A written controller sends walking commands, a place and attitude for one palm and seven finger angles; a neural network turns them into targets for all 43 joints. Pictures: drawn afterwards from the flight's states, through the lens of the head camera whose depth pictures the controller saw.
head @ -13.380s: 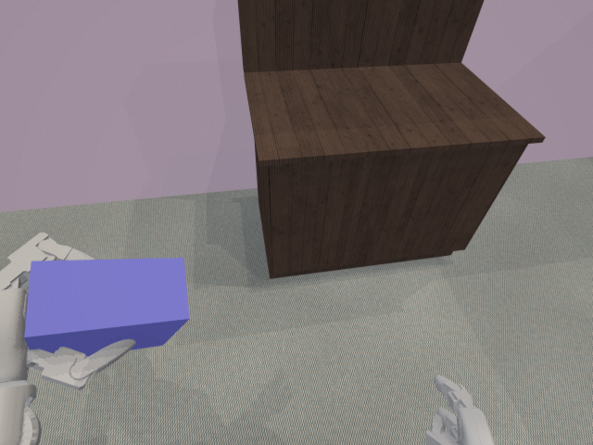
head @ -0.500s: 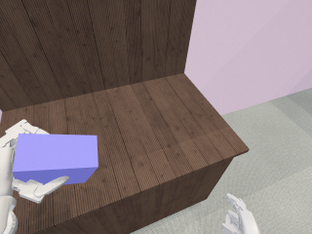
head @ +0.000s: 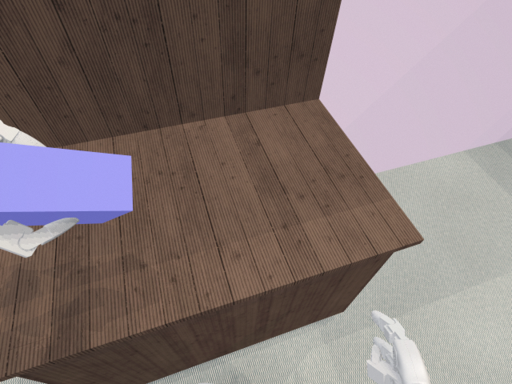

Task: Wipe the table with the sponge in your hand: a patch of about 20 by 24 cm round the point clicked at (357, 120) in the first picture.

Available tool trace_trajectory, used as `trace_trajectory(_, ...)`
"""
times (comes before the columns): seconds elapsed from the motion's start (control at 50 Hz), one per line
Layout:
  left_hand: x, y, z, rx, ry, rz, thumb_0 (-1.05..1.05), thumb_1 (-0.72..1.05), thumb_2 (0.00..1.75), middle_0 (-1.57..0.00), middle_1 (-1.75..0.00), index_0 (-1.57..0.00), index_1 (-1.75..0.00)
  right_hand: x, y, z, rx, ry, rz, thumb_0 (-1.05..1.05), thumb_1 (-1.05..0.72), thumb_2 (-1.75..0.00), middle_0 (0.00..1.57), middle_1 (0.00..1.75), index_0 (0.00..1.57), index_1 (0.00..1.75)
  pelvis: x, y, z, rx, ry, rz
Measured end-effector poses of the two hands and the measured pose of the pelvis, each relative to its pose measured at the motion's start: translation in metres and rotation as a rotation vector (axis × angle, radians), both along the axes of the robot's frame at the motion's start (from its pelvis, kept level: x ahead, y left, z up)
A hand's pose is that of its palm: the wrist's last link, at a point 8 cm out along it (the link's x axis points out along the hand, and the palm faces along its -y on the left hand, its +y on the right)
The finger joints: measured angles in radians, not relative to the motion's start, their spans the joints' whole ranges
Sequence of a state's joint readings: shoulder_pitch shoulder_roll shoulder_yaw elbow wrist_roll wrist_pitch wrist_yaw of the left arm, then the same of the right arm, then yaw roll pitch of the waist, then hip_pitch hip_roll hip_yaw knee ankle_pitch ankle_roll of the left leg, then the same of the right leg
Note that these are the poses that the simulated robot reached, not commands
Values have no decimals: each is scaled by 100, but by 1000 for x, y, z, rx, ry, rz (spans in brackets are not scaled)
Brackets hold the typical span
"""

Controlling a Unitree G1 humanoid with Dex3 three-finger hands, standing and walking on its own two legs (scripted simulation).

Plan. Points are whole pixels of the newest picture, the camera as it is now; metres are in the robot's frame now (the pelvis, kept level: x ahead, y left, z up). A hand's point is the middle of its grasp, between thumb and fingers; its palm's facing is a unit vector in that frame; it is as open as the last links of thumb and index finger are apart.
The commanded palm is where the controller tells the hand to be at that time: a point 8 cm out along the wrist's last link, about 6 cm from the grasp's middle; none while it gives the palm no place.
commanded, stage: look again from close up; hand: left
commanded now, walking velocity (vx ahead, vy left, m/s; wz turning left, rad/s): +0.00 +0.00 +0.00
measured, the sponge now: (78, 192) +0.28 +0.26 +0.17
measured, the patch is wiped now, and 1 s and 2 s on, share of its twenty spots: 0.00 0.00 0.00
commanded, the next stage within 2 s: come to a stop and stand still in 0.20 s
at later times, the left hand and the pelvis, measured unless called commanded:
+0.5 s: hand (67, 204) +0.25 +0.26 +0.19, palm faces +0.34 -0.84 -0.41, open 10.2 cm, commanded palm +0.20 +0.29 +0.17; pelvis +0.03 +0.02 +0.00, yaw -2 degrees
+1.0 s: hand (1, 165) +0.27 +0.32 +0.22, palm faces +0.49 -0.72 -0.49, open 10.2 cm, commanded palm +0.17 +0.31 +0.17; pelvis +0.01 +0.03 +0.00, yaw +0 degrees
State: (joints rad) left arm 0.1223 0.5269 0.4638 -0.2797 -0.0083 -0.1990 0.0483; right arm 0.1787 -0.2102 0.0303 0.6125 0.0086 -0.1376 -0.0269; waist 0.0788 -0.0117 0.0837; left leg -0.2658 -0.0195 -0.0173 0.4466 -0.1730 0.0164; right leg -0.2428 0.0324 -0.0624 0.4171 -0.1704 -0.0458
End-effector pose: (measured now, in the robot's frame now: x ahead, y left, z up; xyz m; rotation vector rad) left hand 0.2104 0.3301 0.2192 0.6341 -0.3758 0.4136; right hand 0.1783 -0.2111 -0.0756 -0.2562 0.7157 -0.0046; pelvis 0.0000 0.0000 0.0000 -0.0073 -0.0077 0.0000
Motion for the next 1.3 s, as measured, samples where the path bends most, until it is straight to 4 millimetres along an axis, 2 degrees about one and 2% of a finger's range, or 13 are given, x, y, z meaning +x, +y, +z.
trace_trajectory(0.06, 5, -3, 0, -63, -45, 2, -1, -51, 102, -71, -132, -74, -131, -5, -9, 1, 35, -12, -37, 1, -90, -90, 20, 30, 20, 30, 1, 0, 0, -2, 5, -28)
trace_trajectory(0.18, 1, -67, -61, -201, 204, -217, -1, -51, 102, -71, -132, -74, -131, -20, -19, 3, 40, -25, -138, 1, -91, -90, 20, 30, 20, 30, 13, 8, 2, -3, 7, -50)
trace_trajectory(0.26, 1, -61, -82, -202, 285, -223, -1, -51, 102, -71, -132, -74, -131, -26, -17, 4, 0, 14, -147, 1, -91, -90, 20, 30, 20, 30, 16, 4, 1, -4, 12, -39)
trace_trajectory(0.36, 6, -33, -55, -130, 158, -141, -1, -51, 102, -71, -132, -74, -131, -18, -9, 4, -25, 27, -94, 2, -91, -90, 20, 30, 20, 30, 18, 5, 0, -9, 13, -27)
trace_trajectory(0.48, 3, -32, -19, -93, 6, -162, -1, -51, 102, -71, -132, -74, -131, 7, 8, 8, 3, -33, -54, 2, -90, -90, 20, 30, 20, 30, 25, 16, 1, -11, 15, -34)
trace_trajectory(0.72, 3, -18, -69, -232, 161, -128, -1, -51, 102, -71, -132, -74, -131, 27, 30, 27, -7, -96, -26, 1, -90, -90, 20, 30, 20, 30, 23, 25, 3, -10, 16, -28)
trace_trajectory(0.9, -5, -17, -34, -140, 35, -172, -1, -51, 102, -71, -132, -74, -131, 15, 33, 22, -16, -71, -29, 1, -90, -90, 20, 30, 20, 30, 21, 31, 3, -15, 12, -24)
trace_trajectory(0.96, 7, 8, -2, 77, -45, -121, -1, -51, 102, -71, -132, -74, -131, 7, 33, 12, -33, -39, 21, 1, -90, -90, 20, 30, 20, 30, 11, 29, -1, -17, 12, 0)
trace_trajectory(1.02, 16, 31, 17, 50, -125, -43, -1, -51, 102, -71, -132, -74, -131, -5, 31, 0, 3, 7, 9, 1, -90, -90, 20, 30, 20, 30, 5, 30, -3, -13, 12, -11)
trace_trajectory(1.08, 16, 19, 0, -27, -45, -68, -1, -51, 102, -71, -132, -74, -131, -18, 27, -6, 62, 10, -60, 1, -90, -90, 20, 30, 20, 30, 6, 37, -2, -8, 15, -39)
trace_trajectory(1.18, 3, -30, -59, -131, 221, -228, -1, -51, 102, -71, -132, -74, -131, -37, 22, -10, 69, 38, -143, 1, -90, -90, 20, 30, 20, 30, 13, 39, 0, -1, 10, -58)
trace_trajectory(1.24, -2, -31, -80, -150, 289, -236, -1, -51, 102, -71, -132, -74, -131, -42, 19, -6, 29, 64, -144, 2, -91, -90, 20, 30, 20, 30, 14, 34, -1, -1, 10, -48)
trace_trajectory(1.3, 0, -19, -76, -129, 242, -192, -1, -51, 102, -71, -132, -74, -131, -37, 17, -2, -11, 73, -109, 2, -91, -90, 20, 30, 20, 30, 13, 28, -1, -6, 9, -31)
